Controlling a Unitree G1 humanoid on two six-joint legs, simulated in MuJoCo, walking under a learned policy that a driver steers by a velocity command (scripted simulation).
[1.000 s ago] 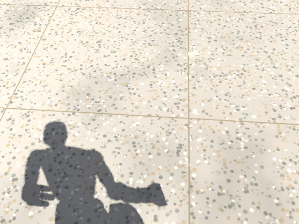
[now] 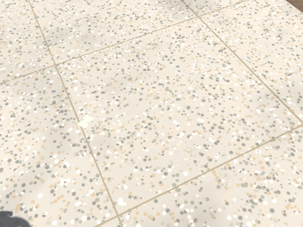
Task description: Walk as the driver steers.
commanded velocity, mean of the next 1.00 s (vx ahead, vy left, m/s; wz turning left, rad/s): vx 0.05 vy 0.00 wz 0.48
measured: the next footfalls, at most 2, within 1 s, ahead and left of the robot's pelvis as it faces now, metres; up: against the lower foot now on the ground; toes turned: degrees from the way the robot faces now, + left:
left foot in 0.36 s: +0.13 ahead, +0.16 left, +0.00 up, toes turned +14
right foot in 0.82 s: +0.22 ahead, -0.05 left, +0.00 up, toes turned +33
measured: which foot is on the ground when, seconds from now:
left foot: up 0.00-0.34, down 0.36-0.82, up 0.84-1.00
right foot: down 0.00-0.36, up 0.38-0.80, down 0.82-1.00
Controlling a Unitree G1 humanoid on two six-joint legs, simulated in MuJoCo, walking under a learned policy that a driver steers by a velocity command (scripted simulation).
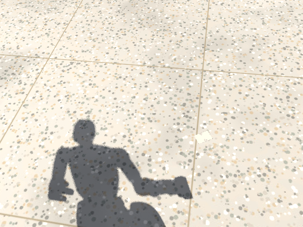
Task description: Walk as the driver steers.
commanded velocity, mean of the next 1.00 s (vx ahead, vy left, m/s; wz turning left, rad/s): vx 0.00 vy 0.00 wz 0.17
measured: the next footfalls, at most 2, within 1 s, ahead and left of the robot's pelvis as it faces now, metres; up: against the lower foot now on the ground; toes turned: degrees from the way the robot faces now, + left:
left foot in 0.24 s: +0.03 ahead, +0.15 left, +0.00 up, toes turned +6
right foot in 0.58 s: +0.04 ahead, -0.09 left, +0.00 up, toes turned +7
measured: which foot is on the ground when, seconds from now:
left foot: up 0.00-0.22, down 0.24-1.00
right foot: down 0.00-0.24, up 0.26-0.56, down 0.58-1.00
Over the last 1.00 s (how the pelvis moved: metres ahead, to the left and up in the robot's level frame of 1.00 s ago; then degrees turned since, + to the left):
0.12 0.02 0.01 34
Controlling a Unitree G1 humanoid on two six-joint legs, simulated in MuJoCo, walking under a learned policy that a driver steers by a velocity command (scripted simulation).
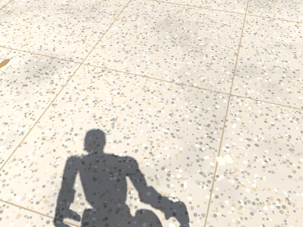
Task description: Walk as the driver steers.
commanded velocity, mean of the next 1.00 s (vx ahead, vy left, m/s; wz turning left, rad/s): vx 0.20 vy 0.00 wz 0.00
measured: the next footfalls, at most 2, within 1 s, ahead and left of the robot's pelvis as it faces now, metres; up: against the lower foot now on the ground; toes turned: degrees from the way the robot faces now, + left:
left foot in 0.82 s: +0.39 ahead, +0.08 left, +0.00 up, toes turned -1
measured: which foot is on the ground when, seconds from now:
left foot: down 0.00-0.48, up 0.50-0.80, down 0.82-1.00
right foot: down 0.00-0.84, up 0.86-1.00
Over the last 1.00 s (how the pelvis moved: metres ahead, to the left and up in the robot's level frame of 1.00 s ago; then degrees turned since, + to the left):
0.00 0.04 0.00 8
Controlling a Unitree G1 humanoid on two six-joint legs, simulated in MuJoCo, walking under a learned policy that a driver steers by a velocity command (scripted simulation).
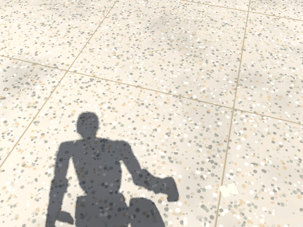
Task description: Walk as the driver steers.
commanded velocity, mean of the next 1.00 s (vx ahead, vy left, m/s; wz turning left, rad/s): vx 0.34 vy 0.00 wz -0.21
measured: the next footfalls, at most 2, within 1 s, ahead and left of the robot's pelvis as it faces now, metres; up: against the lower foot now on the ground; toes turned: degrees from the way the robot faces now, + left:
right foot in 0.14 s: +0.09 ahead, -0.14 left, +0.00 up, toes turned +1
left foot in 0.46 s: +0.16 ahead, +0.13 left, +0.00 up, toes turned +3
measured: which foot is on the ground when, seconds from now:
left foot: down 0.00-0.20, up 0.22-0.44, down 0.46-0.96, up 0.98-1.00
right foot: up 0.00-0.12, down 0.14-0.48, up 0.50-0.92, down 0.94-1.00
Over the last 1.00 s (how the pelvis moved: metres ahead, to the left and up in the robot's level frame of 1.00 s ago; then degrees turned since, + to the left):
0.24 0.01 -0.01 -2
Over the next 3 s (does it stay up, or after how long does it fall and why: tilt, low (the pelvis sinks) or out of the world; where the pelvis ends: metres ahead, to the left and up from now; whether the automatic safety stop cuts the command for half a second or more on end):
stays up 0.90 -0.31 0.01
